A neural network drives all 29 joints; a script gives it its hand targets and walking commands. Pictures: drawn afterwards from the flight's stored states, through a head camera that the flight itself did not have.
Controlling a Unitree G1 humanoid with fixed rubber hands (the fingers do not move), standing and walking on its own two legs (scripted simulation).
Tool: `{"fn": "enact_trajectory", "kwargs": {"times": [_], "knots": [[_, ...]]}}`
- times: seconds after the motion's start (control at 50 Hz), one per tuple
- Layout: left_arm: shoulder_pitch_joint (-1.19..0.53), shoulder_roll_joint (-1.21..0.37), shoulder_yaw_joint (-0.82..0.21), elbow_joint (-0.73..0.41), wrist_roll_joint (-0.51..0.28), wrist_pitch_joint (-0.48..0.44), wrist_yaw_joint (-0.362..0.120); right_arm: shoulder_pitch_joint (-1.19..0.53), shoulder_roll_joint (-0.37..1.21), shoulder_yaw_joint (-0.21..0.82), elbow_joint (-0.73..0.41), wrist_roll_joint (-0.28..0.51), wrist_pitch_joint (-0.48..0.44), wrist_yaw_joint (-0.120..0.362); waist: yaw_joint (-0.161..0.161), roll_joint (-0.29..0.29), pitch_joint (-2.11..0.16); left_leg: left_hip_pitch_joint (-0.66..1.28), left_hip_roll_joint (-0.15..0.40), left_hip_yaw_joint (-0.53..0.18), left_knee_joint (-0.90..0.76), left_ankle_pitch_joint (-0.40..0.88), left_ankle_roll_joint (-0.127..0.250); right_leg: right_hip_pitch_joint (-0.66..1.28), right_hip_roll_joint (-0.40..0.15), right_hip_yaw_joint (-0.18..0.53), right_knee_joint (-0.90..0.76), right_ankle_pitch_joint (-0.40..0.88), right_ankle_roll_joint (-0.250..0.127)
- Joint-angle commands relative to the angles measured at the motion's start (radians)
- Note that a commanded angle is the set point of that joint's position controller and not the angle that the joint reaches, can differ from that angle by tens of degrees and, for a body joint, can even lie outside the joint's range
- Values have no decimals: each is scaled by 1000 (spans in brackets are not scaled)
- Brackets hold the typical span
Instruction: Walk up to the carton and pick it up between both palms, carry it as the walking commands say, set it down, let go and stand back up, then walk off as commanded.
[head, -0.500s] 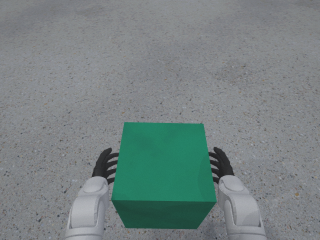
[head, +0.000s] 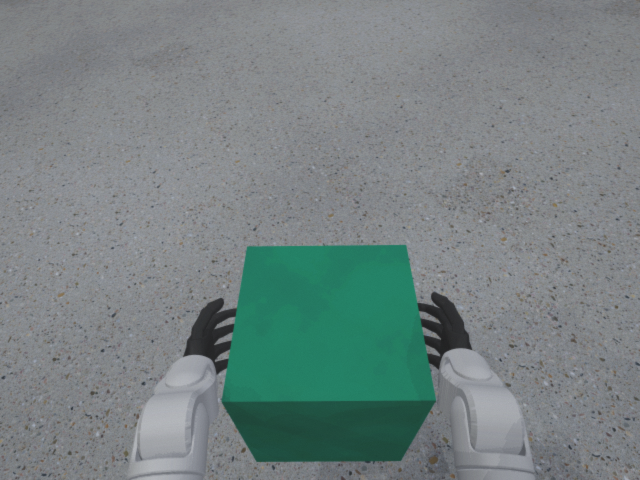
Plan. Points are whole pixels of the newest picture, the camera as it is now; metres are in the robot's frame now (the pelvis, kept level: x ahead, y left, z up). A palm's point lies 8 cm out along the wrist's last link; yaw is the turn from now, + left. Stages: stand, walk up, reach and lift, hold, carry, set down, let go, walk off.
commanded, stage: carry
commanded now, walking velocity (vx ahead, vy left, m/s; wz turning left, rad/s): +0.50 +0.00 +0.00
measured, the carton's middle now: (327, 358) +0.31 -0.01 -0.05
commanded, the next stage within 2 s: none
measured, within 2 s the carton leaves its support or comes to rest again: neither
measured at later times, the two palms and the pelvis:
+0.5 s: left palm (228, 131) +0.64 +0.13 +0.11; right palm (414, 128) +0.61 -0.17 +0.11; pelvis +0.35 +0.00 +0.03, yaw -3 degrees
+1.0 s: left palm (218, 66) +0.87 +0.18 +0.11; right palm (366, 45) +0.86 -0.12 +0.13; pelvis +0.61 +0.04 +0.03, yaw -2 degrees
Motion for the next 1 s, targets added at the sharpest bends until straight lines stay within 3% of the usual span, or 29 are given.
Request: {"fn": "enact_trajectory", "kwargs": {"times": [0.0,0.04,0.1,0.12,0.16,0.18,0.2,0.22,0.24,0.28,0.34,0.38,0.42,0.46,0.48,0.5,0.52,0.54,0.56,0.6,0.64,0.7,0.76,0.78,0.8,0.82,0.86,0.9,0.98], "knots": [[-486,-837,-727,-501,-330,61,-159,-498,915,771,-414,344,20,156,56,-256,-449,-643,20,-30,272,44,-54,1011,-268,346,-286,1484,-34],[-460,-815,-719,-540,-335,94,-139,-433,923,765,-421,339,59,138,69,-280,-411,-734,13,21,277,-9,-57,1044,-238,291,-305,1540,-3],[-438,-786,-714,-583,-325,157,-114,-420,912,755,-441,335,113,121,81,-171,-333,-652,-8,62,25,4,-56,904,-199,218,-389,1493,10],[-469,-785,-727,-624,-336,178,-107,-392,920,740,-431,333,134,116,66,-87,-324,-481,-38,102,-195,102,-63,779,-159,131,-397,1534,29],[-481,-787,-752,-661,-346,210,-98,-375,910,711,-439,339,158,116,50,-73,-400,8,-164,213,-605,358,-86,562,-80,-36,-205,1622,52],[-498,-796,-752,-660,-341,218,-89,-397,921,706,-450,349,168,119,13,-114,-481,295,-145,168,-673,491,-60,431,-98,-43,-37,1611,50],[-514,-792,-760,-657,-338,238,-82,-375,916,693,-449,349,175,115,-50,-11,-603,654,86,-177,-636,863,72,164,-70,-92,283,1250,113],[-463,-806,-760,-611,-329,260,-85,-419,893,693,-474,356,178,107,-17,299,-612,871,415,-631,-643,1350,283,-162,124,-101,621,79,161],[-488,-798,-749,-588,-344,280,-88,-387,910,671,-439,344,191,95,-27,272,-582,900,434,-729,-611,1368,366,-248,107,48,689,-78,160],[-474,-878,-773,-603,-383,281,-96,-383,937,702,-522,347,205,107,-22,102,-511,895,472,-702,-621,1233,308,-460,9,88,676,-67,108],[-461,-910,-782,-657,-402,291,-79,-431,967,735,-609,401,218,98,-23,5,-469,915,404,-563,-613,1027,201,-558,-78,71,384,-50,90],[-426,-909,-771,-656,-393,296,-74,-430,953,749,-648,408,228,92,-12,-30,-450,797,420,-459,-676,904,161,-454,-115,62,163,64,92],[-423,-883,-779,-720,-400,313,-63,-400,953,757,-666,425,248,86,10,29,-388,521,390,-279,-739,878,87,-193,-128,-8,-175,235,84],[-410,-850,-753,-685,-389,346,-50,-386,910,735,-639,415,284,72,26,119,-407,355,303,-64,-656,955,13,146,-38,-119,-369,383,71],[-403,-815,-729,-678,-371,368,-44,-341,871,717,-594,403,309,69,38,114,-436,263,252,1,-597,877,-29,307,21,-176,-386,428,65],[-389,-805,-714,-674,-364,385,-40,-362,857,717,-609,410,325,68,35,6,-434,160,199,38,-515,799,-42,436,27,-163,-359,397,34],[-380,-793,-716,-661,-369,399,-37,-318,840,696,-584,384,341,69,61,-138,-491,-2,126,70,-282,649,-70,591,-117,42,-421,307,-24],[-397,-786,-710,-673,-370,410,-34,-357,854,700,-615,392,352,71,60,-321,-446,-195,-4,50,-23,287,-99,646,-304,421,-545,335,-127],[-408,-782,-695,-663,-370,426,-30,-365,842,698,-593,393,373,75,45,-308,-397,-268,-27,-12,109,-2,-98,601,-378,544,-570,462,-177],[-406,-741,-675,-602,-348,458,-26,-316,807,649,-490,359,403,68,41,-255,-372,-378,51,-94,199,-27,-89,603,-436,509,-461,845,-207],[-422,-825,-685,-620,-373,451,-37,-338,869,652,-525,385,393,72,37,-157,-414,-373,133,-118,59,37,-95,589,-376,318,-437,783,-125],[-456,-886,-703,-681,-387,416,-41,-390,921,673,-601,410,355,78,44,-262,-403,-262,105,-53,-202,54,-108,460,-339,224,-471,842,-101],[-514,-924,-739,-709,-386,400,-39,-425,965,679,-574,429,339,93,34,-227,-449,40,52,0,-500,303,-90,314,-273,58,-405,805,-28],[-513,-918,-748,-712,-390,401,-39,-377,971,664,-538,421,345,98,21,-229,-467,131,53,12,-611,410,-84,281,-251,8,-366,657,13],[-487,-899,-738,-687,-377,408,-35,-367,947,649,-516,414,349,101,26,-163,-494,213,89,-37,-637,518,-64,257,-187,-31,-307,521,53],[-494,-887,-740,-702,-368,410,-32,-374,932,647,-494,417,351,105,29,20,-472,293,249,-219,-698,773,-28,187,-109,-92,-219,322,90],[-517,-856,-749,-672,-368,433,-25,-345,882,603,-459,387,355,100,34,195,-409,359,416,-389,-731,1077,13,75,-70,-47,-190,-80,113],[-483,-879,-733,-636,-362,442,-25,-355,885,621,-483,395,359,100,35,137,-406,411,390,-326,-691,1225,7,75,-63,-52,-211,-33,118],[-516,-917,-803,-728,-392,411,-10,-338,897,591,-545,408,327,111,17,203,-517,697,347,-265,-602,1754,-53,-34,-21,-83,-129,61,117]]}}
